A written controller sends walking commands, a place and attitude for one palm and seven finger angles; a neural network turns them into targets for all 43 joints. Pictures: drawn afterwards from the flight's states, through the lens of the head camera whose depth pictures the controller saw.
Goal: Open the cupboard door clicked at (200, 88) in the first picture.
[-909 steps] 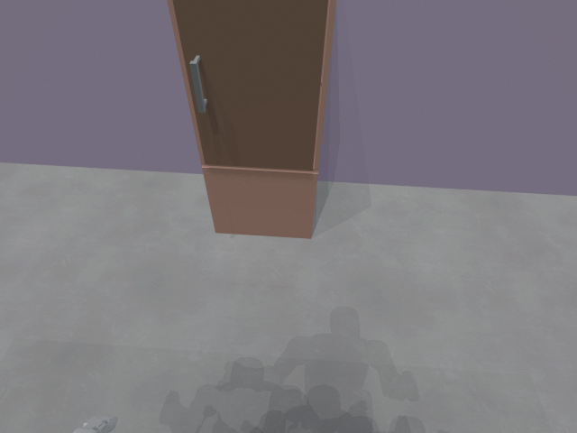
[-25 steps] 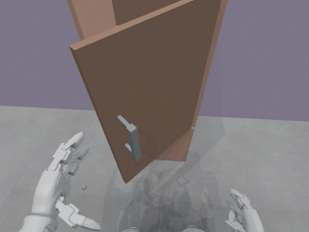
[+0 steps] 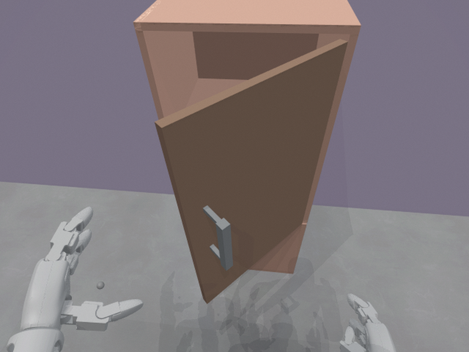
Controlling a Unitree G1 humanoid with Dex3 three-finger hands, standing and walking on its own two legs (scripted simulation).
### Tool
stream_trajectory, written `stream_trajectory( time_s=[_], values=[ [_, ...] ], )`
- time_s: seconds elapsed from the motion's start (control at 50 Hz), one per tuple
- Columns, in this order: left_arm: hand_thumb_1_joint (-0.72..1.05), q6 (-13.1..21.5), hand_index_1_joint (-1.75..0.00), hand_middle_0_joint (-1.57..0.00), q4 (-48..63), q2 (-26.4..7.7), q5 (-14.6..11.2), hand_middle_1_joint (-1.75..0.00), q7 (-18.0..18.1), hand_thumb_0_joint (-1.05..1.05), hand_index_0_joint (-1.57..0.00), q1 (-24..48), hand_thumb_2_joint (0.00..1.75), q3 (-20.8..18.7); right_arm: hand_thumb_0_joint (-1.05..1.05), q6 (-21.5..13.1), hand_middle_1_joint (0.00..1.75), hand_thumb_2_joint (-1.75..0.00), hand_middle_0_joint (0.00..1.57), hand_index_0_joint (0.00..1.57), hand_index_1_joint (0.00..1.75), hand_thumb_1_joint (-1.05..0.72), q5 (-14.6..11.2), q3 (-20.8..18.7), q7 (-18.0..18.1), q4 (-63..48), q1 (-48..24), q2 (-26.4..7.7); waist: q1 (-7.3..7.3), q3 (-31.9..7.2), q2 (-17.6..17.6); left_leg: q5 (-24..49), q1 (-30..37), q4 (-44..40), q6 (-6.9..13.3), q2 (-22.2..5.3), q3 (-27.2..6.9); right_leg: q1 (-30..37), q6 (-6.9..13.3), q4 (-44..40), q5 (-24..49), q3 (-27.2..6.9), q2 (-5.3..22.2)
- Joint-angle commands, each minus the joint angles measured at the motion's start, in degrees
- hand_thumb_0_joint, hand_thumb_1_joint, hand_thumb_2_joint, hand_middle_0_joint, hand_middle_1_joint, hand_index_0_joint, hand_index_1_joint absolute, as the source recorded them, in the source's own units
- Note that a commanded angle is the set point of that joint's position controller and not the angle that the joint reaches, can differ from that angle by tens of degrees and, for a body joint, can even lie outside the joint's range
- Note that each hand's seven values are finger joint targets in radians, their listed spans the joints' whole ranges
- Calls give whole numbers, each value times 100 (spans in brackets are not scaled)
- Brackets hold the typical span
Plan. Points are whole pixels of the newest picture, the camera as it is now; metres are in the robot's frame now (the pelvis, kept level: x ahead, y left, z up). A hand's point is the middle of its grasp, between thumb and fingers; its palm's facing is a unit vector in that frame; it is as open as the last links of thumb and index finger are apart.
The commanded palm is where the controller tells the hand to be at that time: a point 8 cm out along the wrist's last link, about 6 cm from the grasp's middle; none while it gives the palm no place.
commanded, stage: draw the hand back to the body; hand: left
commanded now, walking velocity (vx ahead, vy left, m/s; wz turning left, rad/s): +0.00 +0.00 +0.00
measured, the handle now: (218, 239) +0.33 +0.07 +0.00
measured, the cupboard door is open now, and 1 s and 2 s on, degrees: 47 47 47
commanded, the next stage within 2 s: step back with the hand held close in 0.80 s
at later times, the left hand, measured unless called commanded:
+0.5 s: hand (35, 236) +0.20 +0.26 +0.19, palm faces +0.47 -0.77 -0.43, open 8.3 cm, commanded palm +0.15 +0.29 +0.19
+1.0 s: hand (49, 243) +0.19 +0.24 +0.19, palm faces +0.45 -0.78 -0.43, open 7.4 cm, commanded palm +0.14 +0.27 +0.20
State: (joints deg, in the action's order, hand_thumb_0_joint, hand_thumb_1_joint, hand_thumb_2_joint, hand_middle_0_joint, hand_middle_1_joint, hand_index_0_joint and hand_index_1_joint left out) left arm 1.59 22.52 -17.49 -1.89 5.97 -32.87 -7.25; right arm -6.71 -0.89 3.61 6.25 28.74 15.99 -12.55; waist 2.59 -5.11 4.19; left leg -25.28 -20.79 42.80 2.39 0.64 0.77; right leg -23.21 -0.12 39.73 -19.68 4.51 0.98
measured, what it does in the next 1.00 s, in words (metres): stands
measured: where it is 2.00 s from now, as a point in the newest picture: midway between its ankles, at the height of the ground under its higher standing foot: outside the picture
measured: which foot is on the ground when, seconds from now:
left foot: down 0.00-1.00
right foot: down 0.00-1.00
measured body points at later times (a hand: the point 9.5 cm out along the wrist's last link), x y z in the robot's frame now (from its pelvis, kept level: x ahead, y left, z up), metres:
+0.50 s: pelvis +0.01 -0.01 +0.03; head -0.01 -0.03 +0.48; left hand +0.17 +0.30 +0.21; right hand +0.20 -0.22 -0.05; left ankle -0.03 +0.09 -0.72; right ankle +0.01 -0.12 -0.72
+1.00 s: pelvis +0.00 -0.02 +0.03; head -0.02 -0.04 +0.48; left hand +0.16 +0.28 +0.21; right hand +0.18 -0.25 -0.06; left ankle -0.03 +0.09 -0.72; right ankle +0.01 -0.12 -0.72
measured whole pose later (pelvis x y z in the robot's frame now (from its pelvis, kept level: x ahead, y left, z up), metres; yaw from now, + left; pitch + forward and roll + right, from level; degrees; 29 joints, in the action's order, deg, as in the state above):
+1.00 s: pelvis +0.00 -0.02 +0.03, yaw -1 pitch -4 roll -1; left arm 6.8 20.7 -19.5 -1.8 6.2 -25.8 -20.8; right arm -6.7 0.1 1.6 4.2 36.6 10.8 -13.2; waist 3.2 0.9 4.4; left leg -15.9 -4.0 23.7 0.6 -1.1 1.5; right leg -6.4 1.6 19.9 -9.9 3.8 -1.6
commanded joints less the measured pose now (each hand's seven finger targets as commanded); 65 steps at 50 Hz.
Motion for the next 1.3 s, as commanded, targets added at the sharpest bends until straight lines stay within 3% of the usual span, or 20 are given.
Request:
stream_trajectory(
  time_s=[0.0,0.16,0.22,0.36,0.4,0.44,0.5,0.56,0.66,0.74,0.88,0.9,0.92,0.94,0.96,1.02,1.12,1.18,1.2,1.28],
  values=[
    [20,390,-30,-18,1259,-934,44,-30,235,0,-18,703,60,-837,0,-378,30,-90,20,20,30,-90,51,-262,64,-751,-649,-649,-1,-196,-128,1807,230,-1277,-206,-214,-311,967,169,-860,947,-163,-9],
    [48,469,-30,-19,1235,-1003,24,-30,224,0,-19,703,72,-1222,0,-503,30,-90,20,20,30,-90,77,-286,-53,-418,-804,-640,82,-15,87,2956,885,-1777,-351,-286,-281,1591,157,-1283,1606,-150,-26],
    [58,489,-30,-19,1157,-1062,-14,-30,205,0,-19,723,76,-1413,0,-484,30,-90,20,20,30,-90,100,-313,-93,-347,-900,-645,112,92,-139,3061,978,-1936,-334,-299,-230,1803,152,-1451,1780,-145,-42],
    [83,622,-30,-20,1374,-1361,-41,-30,206,0,-20,1148,87,-1925,0,-444,30,-90,20,20,30,-90,118,-370,-136,-221,-1014,-650,153,51,281,3120,1305,-2169,-342,-274,-149,2059,168,-1716,1896,-219,-60],
    [90,617,-30,-20,1190,-1433,-66,-30,210,0,-20,1143,90,-2073,0,-431,30,-90,20,20,30,-90,132,-380,-136,-161,-1064,-655,172,170,94,3066,1298,-2214,-311,-271,-128,2111,176,-1817,1951,-222,-63],
    [90,598,-30,-20,995,-1109,-83,-30,141,0,-20,1011,90,-1801,0,-389,30,-90,20,20,30,-90,119,-404,-173,-148,-1042,-664,117,248,-135,3092,1371,-2241,-275,-291,-97,2050,135,-1860,1981,-226,-68],
    [90,572,-30,-20,755,-997,-80,-30,95,0,-20,1015,90,-1667,0,-323,30,-90,20,20,30,-90,118,-436,-194,-116,-1081,-698,115,442,-46,2802,1355,-2314,-222,-278,-56,2011,145,-1987,1850,-247,-57],
    [90,619,-30,-20,879,-1151,-74,-30,107,0,-20,1131,90,-1781,0,-297,30,-90,20,20,30,-90,130,-457,-186,-140,-1120,-691,137,245,-256,2588,1405,-2360,-171,-248,-58,2124,134,-2008,1787,-273,-70],
    [90,689,-30,-20,1177,-1360,-54,-30,150,0,-20,1217,90,-1947,0,-354,30,-90,20,20,30,-90,160,-436,-147,-116,-1208,-632,184,19,57,2550,1486,-2356,-151,-184,-31,2292,148,-2044,1859,-339,-43],
    [90,703,-30,-20,1165,-1331,-41,-30,157,0,-20,1274,90,-1895,0,-411,30,-90,20,20,30,-90,153,-427,-147,-61,-1237,-613,154,241,147,2411,1485,-2362,-142,-171,-7,2178,146,-2155,1763,-374,-50],
    [90,713,-30,-20,777,-1189,-77,-30,105,0,-20,1115,90,-1821,0,-409,30,-90,20,20,30,-90,134,-471,-159,-4,-1235,-616,156,466,-217,2186,1460,-2405,-94,-193,28,2061,108,-2270,1533,-387,-64],
    [90,776,-30,-20,1271,-1317,-68,-30,110,0,-20,1677,90,-1818,0,-434,30,-90,20,20,30,-90,128,-447,-170,-47,-1330,-627,153,309,-43,2175,1529,-2404,-95,-167,-9,2125,121,-2288,1501,-409,-62],
    [90,995,-30,-20,1323,-1910,-11,-30,175,0,-20,1921,90,-2478,0,-322,30,-90,20,20,30,-90,57,-455,-139,-231,-1201,-764,-168,821,-304,1670,1103,-2190,-42,-250,-99,1378,136,-2558,1686,-1001,176],
    [90,1008,-30,-20,849,-1509,1,-30,128,0,-20,1281,90,-2215,0,-222,30,-90,20,20,30,-90,110,-487,-140,-145,-1145,-730,-177,627,-497,1597,1160,-2049,-27,-219,-153,1357,163,-2600,1639,-1020,303],
    [90,988,-30,-20,839,-1406,8,-30,106,0,-20,1051,90,-2095,0,-165,30,-90,20,20,30,-90,116,-507,-169,-189,-1186,-741,-173,587,-574,1658,1225,-1994,-34,-215,-115,1292,170,-2632,1710,-1064,342],
    [90,1082,-30,-20,985,-1365,9,-30,119,0,-20,703,90,-2078,0,-51,30,-90,20,20,30,-90,133,-531,-165,-247,-1172,-760,-188,52,-211,2096,1193,-1984,-82,-257,-94,1579,191,-2296,2358,-936,411],
    [90,1093,-30,-20,1360,-1576,-29,-30,201,0,-20,262,90,-2313,0,143,30,-90,20,20,30,-90,91,-612,-130,-443,-1171,-755,-166,-629,-182,2958,1037,-1945,-152,-358,-115,2037,151,-1735,3360,-765,369],
    [90,1091,-30,-20,1504,-1682,-42,-30,241,0,-20,139,90,-2441,0,231,30,-90,20,20,30,-90,65,-651,-113,-537,-1190,-729,-166,-607,-390,2972,871,-1910,-163,-386,-153,1926,131,-1593,3417,-775,345],
    [90,1101,-30,-20,1553,-1756,-42,-30,255,0,-20,137,90,-2530,0,256,30,-90,20,20,30,-90,74,-661,-97,-548,-1228,-750,-153,-605,-284,2999,775,-1913,-171,-368,-190,1959,154,-1549,3426,-770,344],
    [90,1111,-30,-20,1474,-1613,-13,-30,300,0,-20,62,90,-2427,0,287,30,-90,20,20,30,-90,75,-684,-71,-603,-1167,-771,-181,-225,-234,2351,336,-2079,-105,-463,-292,1703,96,-1506,2623,-796,255]
  ],
)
